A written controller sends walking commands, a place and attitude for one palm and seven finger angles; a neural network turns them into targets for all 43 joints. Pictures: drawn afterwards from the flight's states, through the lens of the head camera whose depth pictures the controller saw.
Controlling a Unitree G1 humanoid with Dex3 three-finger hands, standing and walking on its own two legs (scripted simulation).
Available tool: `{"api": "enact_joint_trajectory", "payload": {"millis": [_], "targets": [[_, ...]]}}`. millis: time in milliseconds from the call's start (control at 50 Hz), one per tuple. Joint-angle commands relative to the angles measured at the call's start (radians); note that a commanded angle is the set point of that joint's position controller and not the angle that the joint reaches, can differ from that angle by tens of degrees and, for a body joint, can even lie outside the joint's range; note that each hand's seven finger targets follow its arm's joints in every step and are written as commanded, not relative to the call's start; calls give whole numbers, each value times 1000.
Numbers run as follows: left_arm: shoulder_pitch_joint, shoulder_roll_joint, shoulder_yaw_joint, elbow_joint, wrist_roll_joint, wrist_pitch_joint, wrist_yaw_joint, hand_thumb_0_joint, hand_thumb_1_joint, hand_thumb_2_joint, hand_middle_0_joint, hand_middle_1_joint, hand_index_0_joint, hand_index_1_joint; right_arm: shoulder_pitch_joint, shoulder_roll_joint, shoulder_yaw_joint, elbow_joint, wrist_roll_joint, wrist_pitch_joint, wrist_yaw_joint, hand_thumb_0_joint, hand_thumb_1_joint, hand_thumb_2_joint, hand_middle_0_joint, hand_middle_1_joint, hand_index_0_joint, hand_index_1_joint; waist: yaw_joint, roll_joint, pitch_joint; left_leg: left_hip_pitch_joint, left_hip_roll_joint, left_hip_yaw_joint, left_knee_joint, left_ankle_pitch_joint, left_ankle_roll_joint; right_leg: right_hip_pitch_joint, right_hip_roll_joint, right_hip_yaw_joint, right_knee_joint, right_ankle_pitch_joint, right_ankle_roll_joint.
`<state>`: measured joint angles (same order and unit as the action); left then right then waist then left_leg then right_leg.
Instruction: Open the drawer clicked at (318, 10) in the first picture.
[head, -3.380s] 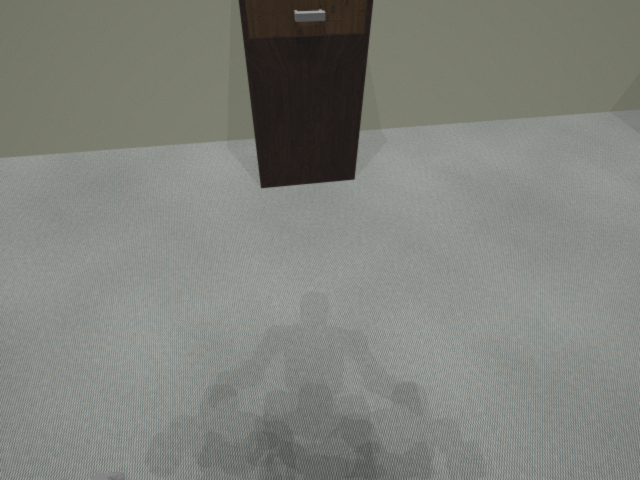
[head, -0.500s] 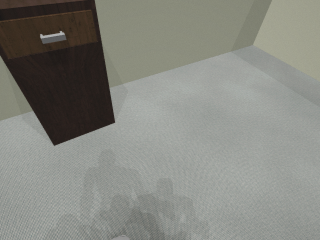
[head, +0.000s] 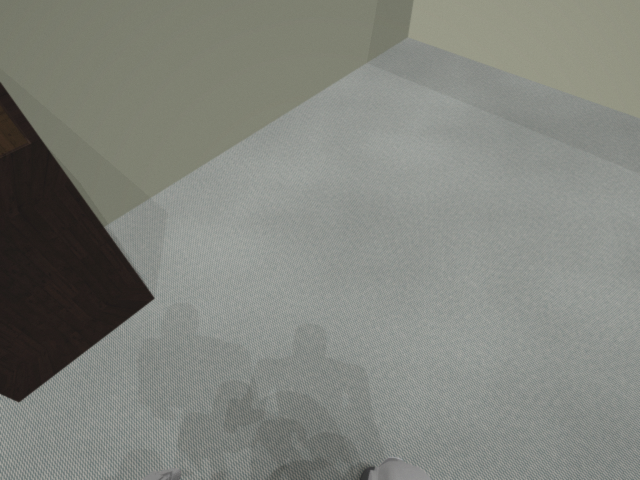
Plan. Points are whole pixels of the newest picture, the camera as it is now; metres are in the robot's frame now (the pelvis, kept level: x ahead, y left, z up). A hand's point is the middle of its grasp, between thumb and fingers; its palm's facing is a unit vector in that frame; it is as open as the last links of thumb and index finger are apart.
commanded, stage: walk to a spot facing it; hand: left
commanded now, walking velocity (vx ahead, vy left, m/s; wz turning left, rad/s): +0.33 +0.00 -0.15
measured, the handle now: out of the picture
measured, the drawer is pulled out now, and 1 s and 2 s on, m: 0.00 0.00 0.00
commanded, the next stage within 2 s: turn to face it in 0.16 s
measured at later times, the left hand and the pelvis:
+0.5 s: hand (204, 466) +0.17 +0.19 -0.19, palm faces +0.17 -0.98 -0.14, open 7.3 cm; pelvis +0.19 +0.02 -0.01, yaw +5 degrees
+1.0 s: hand (198, 374) +0.29 +0.20 -0.13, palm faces +0.36 -0.89 -0.30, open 7.4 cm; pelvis +0.23 -0.04 +0.00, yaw +21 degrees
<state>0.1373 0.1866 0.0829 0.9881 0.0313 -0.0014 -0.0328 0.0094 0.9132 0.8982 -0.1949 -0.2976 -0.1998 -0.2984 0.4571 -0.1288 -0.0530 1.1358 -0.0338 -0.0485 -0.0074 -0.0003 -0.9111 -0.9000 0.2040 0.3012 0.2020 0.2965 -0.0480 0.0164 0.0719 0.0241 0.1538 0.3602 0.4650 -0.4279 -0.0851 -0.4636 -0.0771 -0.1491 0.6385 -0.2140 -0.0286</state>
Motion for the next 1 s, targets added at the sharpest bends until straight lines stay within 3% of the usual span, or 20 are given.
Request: {"api": "enact_joint_trajectory", "payload": {"millis": [0,20,40,100,140,320,380,400,420,440,460,480,540,620,800,900,920,940,960,980], "targets": [[440,278,59,73,-8,-56,30,0,900,900,-200,-300,-200,-300,-42,-79,-5,-125,29,-24,11,0,-900,-900,200,300,200,300,197,-350,-278,-630,-66,-116,778,-129,44,741,-349,622,-286,100,-199],[398,283,59,69,-23,-52,40,0,900,900,-200,-300,-200,-300,-108,-101,-11,-135,30,-19,6,0,-900,-900,200,300,200,300,191,-230,-264,-680,-30,-256,893,-125,60,672,-381,645,-348,71,-233],[305,239,44,43,-21,-52,41,0,900,900,-200,-300,-200,-300,-148,-92,-16,-137,24,-20,5,0,-900,-900,200,300,200,300,158,-191,-179,-710,1,-300,930,-24,60,559,-347,584,-361,44,-207],[135,110,3,15,-11,-68,48,0,900,900,-200,-300,-200,-300,-88,-70,-11,-89,6,6,4,0,-900,-900,200,300,200,300,43,-100,-65,-571,54,-318,771,115,53,255,-240,305,-403,93,-137],[119,88,-9,20,-6,-72,49,0,900,900,-200,-300,-200,-300,-61,-55,-7,-76,5,26,7,0,-900,-900,200,300,200,300,14,-104,-36,-518,43,-295,668,125,39,167,-211,216,-424,121,-127],[197,103,-21,73,-9,-76,52,0,900,900,-200,-300,-200,-300,-256,-55,7,-149,17,18,25,0,-900,-900,200,300,200,300,61,-130,-17,-505,-31,-250,247,223,54,368,-205,78,-354,417,-94],[180,120,-15,65,-11,-58,62,0,900,900,-200,-300,-200,-300,-232,-90,4,-153,15,21,23,0,-900,-900,200,300,200,300,33,-111,-16,-384,-53,-239,141,270,75,371,-206,21,-236,481,-52],[175,124,-11,60,-13,-52,65,0,900,900,-200,-300,-200,-300,-160,-125,-6,-136,11,21,23,0,-900,-900,200,300,200,300,4,-47,-63,-268,-62,-251,70,382,83,352,-187,-10,-96,459,-20],[203,109,-10,44,-21,-42,62,0,900,900,-200,-300,-200,-300,-86,-197,-21,-131,3,18,17,0,-900,-900,200,300,200,300,-19,110,-130,-100,23,-373,24,661,135,231,-111,-59,108,274,34],[235,71,-13,16,-36,-36,58,0,900,900,-200,-300,-200,-300,-28,-289,-39,-134,2,23,10,0,-900,-900,200,300,200,300,-24,347,-186,30,245,-651,-36,980,271,35,21,-74,374,-346,87],[188,88,-17,-12,-23,-27,65,0,900,900,-200,-300,-200,-300,-25,-299,-34,-130,13,33,-2,0,-900,-900,200,300,200,300,-30,275,-217,-4,286,-741,-97,852,324,-6,35,55,543,-474,79],[135,82,-12,-22,-21,-19,65,0,900,900,-200,-300,-200,-300,-78,-292,-36,-145,15,33,-10,0,-900,-900,200,300,200,300,-23,224,-180,-69,266,-744,-127,660,321,-78,7,109,610,-408,78],[123,75,0,-22,-13,-5,49,0,900,900,-200,-300,-200,-300,-234,-217,-21,-204,13,30,-11,0,-900,-900,200,300,200,300,39,102,-97,-247,140,-588,-170,475,248,-49,-37,137,546,-224,97],[144,77,11,-38,-12,19,51,0,900,900,-200,-300,-200,-300,-247,-230,-32,-227,15,35,-6,0,-900,-900,200,300,200,300,46,76,-144,-261,90,-571,-200,353,241,-18,-25,132,462,-163,110],[13,93,14,-148,-15,25,57,0,900,900,-200,-300,-200,-300,-210,-268,-67,-245,7,61,2,0,-900,-900,200,300,200,300,8,128,-123,-232,72,-710,-161,337,268,-11,21,146,245,-215,114],[106,113,13,-154,-26,18,63,0,900,900,-200,-300,-200,-300,-273,-281,-80,-284,9,77,9,0,-900,-900,200,300,200,300,60,117,-129,-377,5,-738,-94,332,220,253,68,127,-78,-117,89],[153,134,20,-149,-24,12,66,0,900,900,-200,-300,-200,-300,-287,-264,-79,-296,15,79,13,0,-900,-900,200,300,200,300,84,87,-140,-459,-40,-701,-37,256,173,375,32,144,-238,-55,75],[170,218,35,-157,-8,4,74,0,900,900,-200,-300,-200,-300,-269,-195,-72,-311,25,82,18,0,-900,-900,200,300,200,300,91,-139,-141,-645,-153,-574,170,68,95,496,-185,364,-403,-182,1],[119,287,36,-188,-2,10,73,0,900,900,-200,-300,-200,-300,-272,-173,-67,-337,18,80,17,0,-900,-900,200,300,200,300,86,-318,-87,-719,-240,-399,439,-112,39,380,-421,553,-462,-188,-109],[60,256,34,-208,-11,4,78,0,900,900,-200,-300,-200,-300,-279,-231,-76,-329,5,89,19,0,-900,-900,200,300,200,300,68,-280,-68,-656,-169,-446,586,-98,52,238,-409,502,-461,-175,-121]]}}
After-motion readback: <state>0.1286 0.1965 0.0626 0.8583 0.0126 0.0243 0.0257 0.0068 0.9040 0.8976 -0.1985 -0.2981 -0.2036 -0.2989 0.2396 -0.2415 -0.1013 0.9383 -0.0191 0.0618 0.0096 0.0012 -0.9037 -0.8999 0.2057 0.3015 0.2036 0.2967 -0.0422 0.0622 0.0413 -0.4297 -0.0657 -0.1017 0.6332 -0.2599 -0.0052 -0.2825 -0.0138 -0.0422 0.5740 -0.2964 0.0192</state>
